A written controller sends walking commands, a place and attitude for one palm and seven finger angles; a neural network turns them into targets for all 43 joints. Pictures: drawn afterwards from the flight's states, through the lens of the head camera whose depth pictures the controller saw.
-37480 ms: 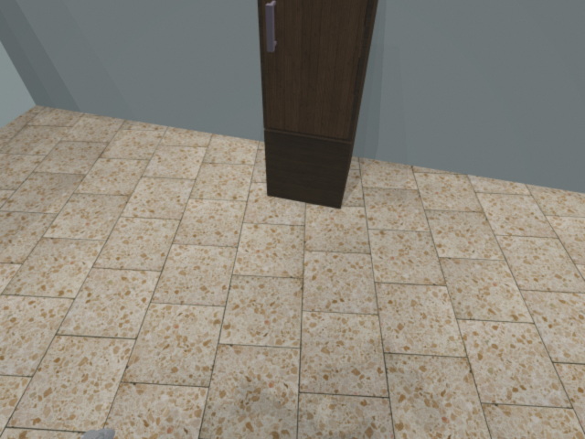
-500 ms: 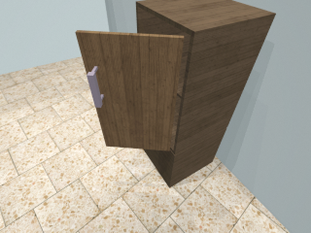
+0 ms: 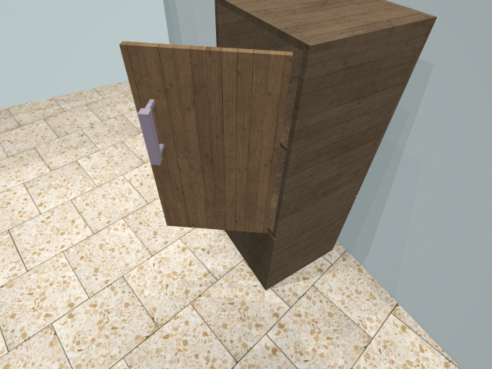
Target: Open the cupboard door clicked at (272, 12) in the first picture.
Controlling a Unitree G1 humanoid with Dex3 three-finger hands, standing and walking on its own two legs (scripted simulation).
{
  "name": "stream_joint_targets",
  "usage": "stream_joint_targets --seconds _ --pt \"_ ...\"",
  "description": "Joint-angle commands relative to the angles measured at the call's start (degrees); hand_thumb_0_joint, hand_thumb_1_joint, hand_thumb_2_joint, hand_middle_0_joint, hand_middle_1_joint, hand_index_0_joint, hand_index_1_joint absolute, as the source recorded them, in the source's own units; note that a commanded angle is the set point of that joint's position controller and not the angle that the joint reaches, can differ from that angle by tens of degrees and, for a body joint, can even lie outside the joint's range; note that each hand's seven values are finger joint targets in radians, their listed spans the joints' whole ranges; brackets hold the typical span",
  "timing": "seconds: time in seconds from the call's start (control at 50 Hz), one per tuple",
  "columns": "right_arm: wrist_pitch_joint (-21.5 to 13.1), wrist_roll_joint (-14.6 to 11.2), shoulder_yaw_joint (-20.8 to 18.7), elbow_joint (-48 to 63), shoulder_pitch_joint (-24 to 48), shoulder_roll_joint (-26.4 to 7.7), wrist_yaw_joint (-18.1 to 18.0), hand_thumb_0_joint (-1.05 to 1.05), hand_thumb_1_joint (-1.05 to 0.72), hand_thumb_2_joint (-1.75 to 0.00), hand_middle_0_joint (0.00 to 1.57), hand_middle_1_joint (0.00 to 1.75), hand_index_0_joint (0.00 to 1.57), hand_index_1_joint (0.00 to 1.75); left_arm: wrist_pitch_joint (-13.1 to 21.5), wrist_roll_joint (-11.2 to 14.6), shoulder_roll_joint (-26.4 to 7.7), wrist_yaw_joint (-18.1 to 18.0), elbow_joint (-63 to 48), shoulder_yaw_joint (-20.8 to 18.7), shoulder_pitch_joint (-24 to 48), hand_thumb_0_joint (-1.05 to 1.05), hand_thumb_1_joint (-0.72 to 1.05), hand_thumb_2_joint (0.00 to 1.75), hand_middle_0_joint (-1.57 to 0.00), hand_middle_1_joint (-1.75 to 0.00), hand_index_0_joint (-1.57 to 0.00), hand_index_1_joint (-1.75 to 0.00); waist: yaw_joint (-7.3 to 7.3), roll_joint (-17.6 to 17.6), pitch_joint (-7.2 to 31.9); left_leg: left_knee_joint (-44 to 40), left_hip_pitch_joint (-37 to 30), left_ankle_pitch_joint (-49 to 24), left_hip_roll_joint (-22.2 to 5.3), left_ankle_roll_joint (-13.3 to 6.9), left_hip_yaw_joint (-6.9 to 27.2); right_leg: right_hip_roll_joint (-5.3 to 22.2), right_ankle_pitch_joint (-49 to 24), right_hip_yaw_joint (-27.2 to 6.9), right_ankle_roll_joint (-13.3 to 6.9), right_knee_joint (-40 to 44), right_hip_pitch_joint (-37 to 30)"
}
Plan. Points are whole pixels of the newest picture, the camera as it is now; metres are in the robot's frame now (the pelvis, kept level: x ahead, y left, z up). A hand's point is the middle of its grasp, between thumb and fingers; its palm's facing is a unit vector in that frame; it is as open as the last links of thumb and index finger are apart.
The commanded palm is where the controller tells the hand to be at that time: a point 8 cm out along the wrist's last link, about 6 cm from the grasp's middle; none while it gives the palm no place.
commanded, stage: shuffle to correct the standing spot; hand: left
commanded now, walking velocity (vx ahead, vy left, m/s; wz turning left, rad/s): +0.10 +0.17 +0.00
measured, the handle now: (153, 132) +0.59 +0.25 +0.06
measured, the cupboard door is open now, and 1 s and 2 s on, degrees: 54 54 54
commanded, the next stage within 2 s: come to a stop and stand still in 0.10 s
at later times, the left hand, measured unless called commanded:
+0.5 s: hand out of the picture +0.06 +0.23 -0.18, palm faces +0.01 -0.98 -0.18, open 7.3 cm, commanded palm none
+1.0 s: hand out of the picture +0.00 +0.18 -0.17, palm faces -0.02 -0.98 -0.21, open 7.3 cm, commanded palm none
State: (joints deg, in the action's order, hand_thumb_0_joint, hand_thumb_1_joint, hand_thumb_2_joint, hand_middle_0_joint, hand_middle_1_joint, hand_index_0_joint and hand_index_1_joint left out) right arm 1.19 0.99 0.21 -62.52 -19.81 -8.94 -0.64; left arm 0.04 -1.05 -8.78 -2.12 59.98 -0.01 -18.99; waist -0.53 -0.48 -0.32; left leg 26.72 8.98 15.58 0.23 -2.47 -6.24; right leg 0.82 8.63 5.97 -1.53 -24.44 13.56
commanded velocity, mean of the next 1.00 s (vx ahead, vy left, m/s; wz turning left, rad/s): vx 0.00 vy -0.02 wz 0.00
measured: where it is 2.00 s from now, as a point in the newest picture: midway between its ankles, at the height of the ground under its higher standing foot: outside the picture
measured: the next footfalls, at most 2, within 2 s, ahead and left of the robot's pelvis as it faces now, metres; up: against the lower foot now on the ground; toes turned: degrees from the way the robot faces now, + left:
right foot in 0.70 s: +0.04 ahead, -0.11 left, +0.00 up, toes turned -3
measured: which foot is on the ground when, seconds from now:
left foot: down 0.00-1.00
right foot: down 0.00-0.18, up 0.20-0.68, down 0.70-1.00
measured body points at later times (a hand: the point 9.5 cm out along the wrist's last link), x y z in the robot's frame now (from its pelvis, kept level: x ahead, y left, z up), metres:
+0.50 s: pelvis +0.02 +0.06 +0.00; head +0.03 +0.08 +0.45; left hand +0.06 +0.28 -0.17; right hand -0.03 -0.13 -0.16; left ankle -0.01 +0.08 -0.74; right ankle +0.02 -0.08 -0.72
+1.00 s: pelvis +0.00 +0.01 +0.00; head -0.02 -0.01 +0.44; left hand +0.00 +0.23 -0.16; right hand +0.01 -0.23 -0.17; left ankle -0.01 +0.08 -0.74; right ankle +0.00 -0.10 -0.74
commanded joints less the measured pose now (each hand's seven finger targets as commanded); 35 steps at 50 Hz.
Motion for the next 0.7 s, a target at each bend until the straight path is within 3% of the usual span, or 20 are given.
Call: stream_joint_targets --seconds 0.0,0.04,0.08,0.1,0.12,0.16,0.18,0.22,0.26,0.3,0.34,0.36,0.42,0.46,0.54,0.58,0.62,0.64,0.66,0.68 --pt "0.28 0.17 -1.63 1.15 -6.16 -4.52 0.03 0.00 -0.90 -0.90 0.20 0.30 0.20 0.30 0.54 -0.10 -8.94 -1.01 -3.04 -3.05 -2.99 0.00 0.90 0.90 -0.20 -0.30 -0.20 -0.30 -0.08 -5.80 -5.44 1.08 7.76 8.20 -1.45 0.80 2.54 13.07 24.28 -17.24 -3.32 13.93 2.42" --pt "0.55 0.25 -1.92 0.70 -8.83 -3.49 0.03 0.00 -0.90 -0.90 0.20 0.30 0.20 0.30 0.23 -0.07 -9.14 -1.24 -3.58 -3.84 -1.71 0.00 0.90 0.90 -0.20 -0.30 -0.20 -0.30 -1.12 -5.96 -4.81 3.92 5.17 6.97 -1.36 0.78 1.87 14.75 24.64 -17.44 -4.21 14.73 5.71" --pt "0.45 0.21 -1.95 0.29 -11.12 -2.54 0.11 0.00 -0.90 -0.90 0.20 0.30 0.20 0.30 -0.11 -0.07 -8.49 -1.17 -3.83 -4.25 -0.73 0.00 0.90 0.90 -0.20 -0.30 -0.20 -0.30 -1.70 -4.01 -4.67 0.71 2.48 6.66 -1.34 0.51 1.81 13.27 22.17 -14.66 -3.66 12.19 7.91" --pt "0.31 0.21 -1.98 0.36 -11.88 -2.65 0.02 0.00 -0.90 -0.90 0.20 0.30 0.20 0.30 -0.36 -0.11 -7.82 -1.12 -4.10 -4.29 -0.10 0.00 0.90 0.90 -0.20 -0.30 -0.20 -0.30 -1.72 -0.36 -6.11 -2.64 3.02 7.44 -2.20 0.30 3.06 11.28 20.58 -12.13 -3.07 8.63 8.54" --pt "0.21 0.36 -2.08 0.74 -11.78 -3.33 -0.08 0.00 -0.90 -0.90 0.20 0.30 0.20 0.30 -0.66 -0.11 -6.71 -0.98 -4.28 -4.17 -0.52 0.00 0.90 0.90 -0.20 -0.30 -0.20 -0.30 -1.32 3.90 -7.69 -6.68 5.04 10.49 -4.23 -0.53 5.74 8.54 19.77 -9.02 -2.16 4.22 9.00" --pt "-0.24 0.55 -2.65 2.34 -10.21 -6.53 -0.60 0.00 -0.90 -0.90 0.20 0.30 0.20 0.30 -0.96 -0.71 -2.94 -0.46 -4.55 -3.40 -0.86 0.00 0.90 0.90 -0.20 -0.30 -0.20 -0.30 -0.56 12.01 -10.18 -17.49 10.22 20.25 -12.15 -3.72 17.00 1.85 13.16 0.43 0.17 -11.13 8.83" --pt "-0.59 0.41 -2.80 3.07 -8.60 -6.65 -0.84 0.00 -0.90 -0.90 0.20 0.30 0.20 0.30 -0.93 -1.00 -1.67 -0.30 -4.67 -3.05 -0.60 0.00 0.90 0.90 -0.20 -0.30 -0.20 -0.30 -0.21 10.88 -10.58 -18.89 9.63 17.98 -14.16 -5.74 19.37 1.60 13.72 0.13 0.17 -18.52 10.67" --pt "-1.69 0.35 -2.17 3.20 -7.97 -5.19 -1.31 0.00 -0.90 -0.90 0.20 0.30 0.20 0.30 -0.68 -0.80 -0.80 -0.01 -4.60 -2.64 -0.23 0.00 0.90 0.90 -0.20 -0.30 -0.20 -0.30 -0.28 5.27 -8.34 -17.84 3.73 5.82 -15.29 -7.01 19.63 3.56 15.70 -3.05 0.05 -24.46 15.01" --pt "-2.76 0.39 -1.58 2.08 -8.41 -4.05 -2.02 0.00 -0.90 -0.90 0.20 0.30 0.20 0.30 -0.23 -0.29 0.58 -0.01 -4.06 -1.99 -0.05 0.00 0.90 0.90 -0.20 -0.30 -0.20 -0.30 -0.35 0.79 -5.81 -14.26 -2.43 -15.31 -15.10 -6.47 16.32 4.62 14.12 -3.78 0.92 -19.71 13.58" --pt "-3.48 0.07 -1.27 0.46 -9.54 -3.23 -2.84 0.00 -0.90 -0.90 0.20 0.30 0.20 0.30 -0.23 0.37 1.04 -0.38 -3.12 -1.47 0.17 0.00 0.90 0.90 -0.20 -0.30 -0.20 -0.30 -0.52 1.13 -3.71 -10.01 -6.77 -40.45 -14.38 -3.94 12.84 3.67 11.37 -3.18 1.58 -13.51 9.75" --pt "-3.61 -0.16 -1.34 -0.87 -10.18 -3.83 -3.51 0.00 -0.90 -0.90 0.20 0.30 0.20 0.30 -0.75 0.83 0.33 -0.96 -2.24 -1.49 -0.98 0.00 0.90 0.90 -0.20 -0.30 -0.20 -0.30 -0.52 4.04 -2.42 -8.05 -8.94 -52.16 -14.46 -0.80 11.17 2.63 10.62 -3.48 1.51 -10.87 6.37" --pt "-3.37 -0.24 -1.51 -1.30 -9.90 -3.90 -3.70 0.00 -0.90 -0.90 0.20 0.30 0.20 0.30 -1.10 0.93 -0.06 -1.15 -1.87 -1.67 -1.33 0.00 0.90 0.90 -0.20 -0.30 -0.20 -0.30 -0.52 5.21 -2.39 -7.72 -8.69 -52.99 -14.71 -0.06 10.73 2.36 10.13 -3.74 1.32 -10.51 5.10" --pt "-2.62 -0.06 -2.18 -1.67 -9.18 -4.19 -4.10 0.00 -0.90 -0.90 0.20 0.30 0.20 0.30 -2.10 0.63 -1.00 -1.15 -2.42 -2.24 -0.17 0.00 0.90 0.90 -0.20 -0.30 -0.20 -0.30 -0.86 6.57 -4.55 -7.53 -6.96 -53.30 -15.86 -0.30 11.16 1.94 11.02 -4.33 1.01 -12.69 5.39" --pt "-2.28 0.17 -2.57 -1.51 -8.08 -4.37 -4.12 0.00 -0.90 -0.90 0.20 0.30 0.20 0.30 -2.46 0.42 -1.02 -1.02 -3.42 -2.51 0.80 0.00 0.90 0.90 -0.20 -0.30 -0.20 -0.30 -0.98 6.26 -4.82 -7.49 -6.15 -50.13 -16.84 -2.32 11.39 2.21 12.60 -4.99 1.08 -14.63 5.81" --pt "-2.13 0.43 -2.92 -1.11 -6.12 -4.17 -3.90 0.00 -0.90 -0.90 0.20 0.30 0.20 0.30 -2.45 0.28 -0.80 -0.82 -4.66 -2.76 2.52 0.00 0.90 0.90 -0.20 -0.30 -0.20 -0.30 -1.01 5.19 -3.84 -7.46 -6.30 -45.53 -16.62 -4.41 11.60 2.39 13.19 -5.10 1.36 -13.57 5.05" --pt "-2.12 0.41 -3.01 -0.81 -4.86 -4.03 -3.59 0.00 -0.90 -0.90 0.20 0.30 0.20 0.30 -2.22 0.29 -0.54 -0.86 -4.62 -2.68 2.15 0.00 0.90 0.90 -0.20 -0.30 -0.20 -0.30 -0.58 4.52 -3.22 -6.97 -5.78 -42.23 -15.67 -4.43 10.67 2.61 11.07 -4.56 1.45 -10.13 2.73" --pt "-2.22 0.17 -2.84 -0.71 -3.87 -3.51 -3.33 0.00 -0.90 -0.90 0.20 0.30 0.20 0.30 -1.73 0.30 -0.77 -0.93 -4.06 -2.61 0.98 0.00 0.90 0.90 -0.20 -0.30 -0.20 -0.30 0.12 3.78 -2.84 -5.50 -4.28 -38.77 -13.69 -2.62 9.55 2.77 4.71 -4.58 1.08 -3.69 -1.22" --pt "-2.49 -1.17 -2.95 3.37 -2.06 -9.26 -2.36 0.00 -0.90 -0.90 0.20 0.30 0.20 0.30 -0.21 -0.29 -4.99 -2.36 -1.27 -1.67 -1.14 0.00 0.90 0.90 -0.20 -0.30 -0.20 -0.30 0.48 -3.48 -2.68 3.89 -3.39 -60.65 -13.02 0.12 11.17 2.76 -1.41 -3.64 2.34 -1.69 2.46" --pt "-2.65 -0.44 -2.16 4.72 -1.25 -7.06 -1.62 0.00 -0.90 -0.90 0.20 0.30 0.20 0.30 0.25 0.55 -3.53 -2.37 -3.16 -1.18 -1.83 0.00 0.90 0.90 -0.20 -0.30 -0.20 -0.30 1.12 -3.13 -0.78 0.10 0.78 -31.64 -10.18 1.94 8.90 3.45 2.80 -5.69 -0.50 -2.50 -0.54" --pt "-2.87 0.11 -1.58 5.37 -0.99 -5.77 -1.38 0.00 -0.90 -0.90 0.20 0.30 0.20 0.30 0.02 0.59 -3.85 -1.83 -4.04 -0.57 1.11 0.00 0.90 0.90 -0.20 -0.30 -0.20 -0.30 -0.05 4.15 -2.55 -4.22 4.15 -16.06 -8.88 1.48 9.93 3.96 6.22 -6.08 -0.89 -3.43 0.29"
